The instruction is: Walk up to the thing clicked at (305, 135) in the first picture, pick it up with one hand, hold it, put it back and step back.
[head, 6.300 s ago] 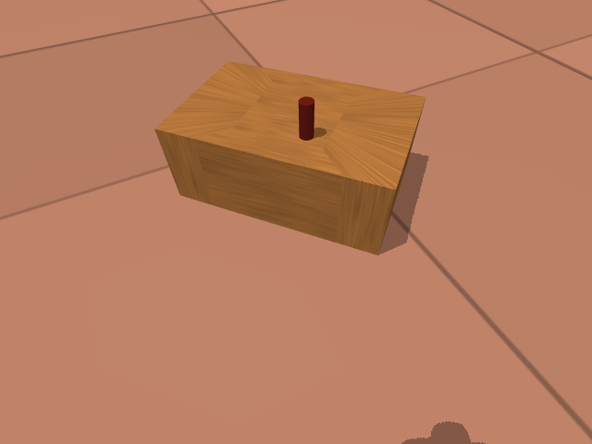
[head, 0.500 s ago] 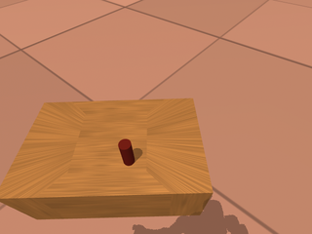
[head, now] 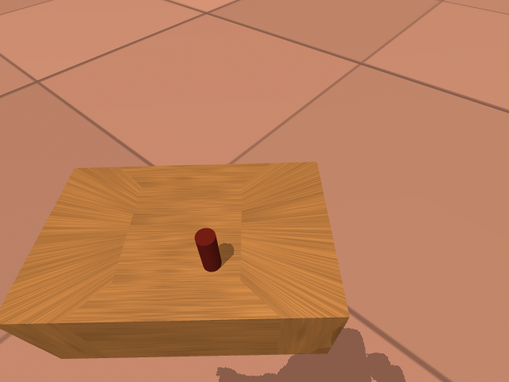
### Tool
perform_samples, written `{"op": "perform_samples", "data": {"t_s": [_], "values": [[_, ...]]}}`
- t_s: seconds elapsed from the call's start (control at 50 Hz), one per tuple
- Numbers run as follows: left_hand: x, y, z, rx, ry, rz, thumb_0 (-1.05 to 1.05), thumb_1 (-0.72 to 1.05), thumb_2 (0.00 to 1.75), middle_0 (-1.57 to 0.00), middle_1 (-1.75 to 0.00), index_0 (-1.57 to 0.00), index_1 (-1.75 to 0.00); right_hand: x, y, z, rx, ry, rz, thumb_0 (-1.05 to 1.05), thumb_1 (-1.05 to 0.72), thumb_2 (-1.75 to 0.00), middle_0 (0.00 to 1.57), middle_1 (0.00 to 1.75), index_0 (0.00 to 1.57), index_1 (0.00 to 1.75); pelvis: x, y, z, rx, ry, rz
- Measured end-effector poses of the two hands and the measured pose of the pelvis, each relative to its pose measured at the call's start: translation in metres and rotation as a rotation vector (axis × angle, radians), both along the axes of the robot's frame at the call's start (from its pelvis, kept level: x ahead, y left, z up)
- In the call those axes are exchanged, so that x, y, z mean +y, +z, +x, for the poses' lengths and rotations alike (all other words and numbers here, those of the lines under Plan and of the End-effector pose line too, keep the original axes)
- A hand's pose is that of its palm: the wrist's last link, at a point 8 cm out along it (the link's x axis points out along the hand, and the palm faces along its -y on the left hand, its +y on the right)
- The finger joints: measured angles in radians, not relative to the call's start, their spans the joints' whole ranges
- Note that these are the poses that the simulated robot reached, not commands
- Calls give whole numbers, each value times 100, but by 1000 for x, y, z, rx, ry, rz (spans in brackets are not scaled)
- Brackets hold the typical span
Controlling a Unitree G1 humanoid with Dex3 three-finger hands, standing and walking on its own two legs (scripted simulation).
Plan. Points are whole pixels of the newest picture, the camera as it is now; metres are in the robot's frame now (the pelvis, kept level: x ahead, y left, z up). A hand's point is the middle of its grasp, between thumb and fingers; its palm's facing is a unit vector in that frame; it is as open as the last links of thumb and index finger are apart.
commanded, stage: stand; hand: left
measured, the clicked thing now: (208, 250) +0.52 +0.17 -0.32
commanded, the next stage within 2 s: go down in 0.44 s
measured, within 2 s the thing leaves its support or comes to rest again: neither
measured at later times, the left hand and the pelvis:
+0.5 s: hand out of the picture +0.07 +0.25 -0.16, palm faces -0.01 -0.94 -0.35, open 7.4 cm; pelvis +0.00 +0.00 +0.00, yaw +0 degrees
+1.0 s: hand out of the picture +0.15 +0.26 -0.15, palm faces +0.05 -0.94 -0.34, open 15.4 cm; pelvis +0.00 +0.01 -0.02, yaw +1 degrees
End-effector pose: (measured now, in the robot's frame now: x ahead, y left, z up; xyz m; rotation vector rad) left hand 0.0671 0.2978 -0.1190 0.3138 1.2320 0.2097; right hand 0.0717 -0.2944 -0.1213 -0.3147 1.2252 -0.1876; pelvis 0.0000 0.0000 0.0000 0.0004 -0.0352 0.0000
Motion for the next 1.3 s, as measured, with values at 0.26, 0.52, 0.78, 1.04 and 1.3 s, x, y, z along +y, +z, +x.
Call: {"op": "perform_samples", "data": {"t_s": [0.26, 0.52, 0.78, 1.04, 1.3], "values": [[0, -1, -2, 6, 0, -2, 0, 90, 90, -20, -30, -20, -31, 0, 0, -2, 8, -1, -1, 1, -90, -90, 20, 30, 21, 30, 0, 0, 0, 1, 0, 0], [0, -1, -1, 3, -1, -1, 0, 90, 90, -20, -30, -20, -31, 0, 0, -2, 8, -2, -2, 1, -90, -90, 20, 30, 21, 30, 0, 0, 1, -1, 1, -1], [3, -1, 71, -168, 18, -9, 0, 49, 49, -7, -12, -8, -11, 32, -1, 2, -146, -25, 43, 1, -99, -92, 20, 30, 21, 30, -2, -12, -13, 108, 9, -3], [9, 2, 68, -87, 39, -14, 0, -20, 12, -7, -5, -7, -5, 48, 4, 38, -305, -8, 52, 1, -90, -89, 20, 30, 21, 30, 7, -21, -1, 142, 12, -13], [17, 5, 70, -126, 26, -23, -1, -43, 6, -8, -6, -7, -7, 54, 9, 79, -435, 51, 8, 1, -84, -87, 20, 30, 21, 30, 10, -34, 6, 173, 32, -31]]}}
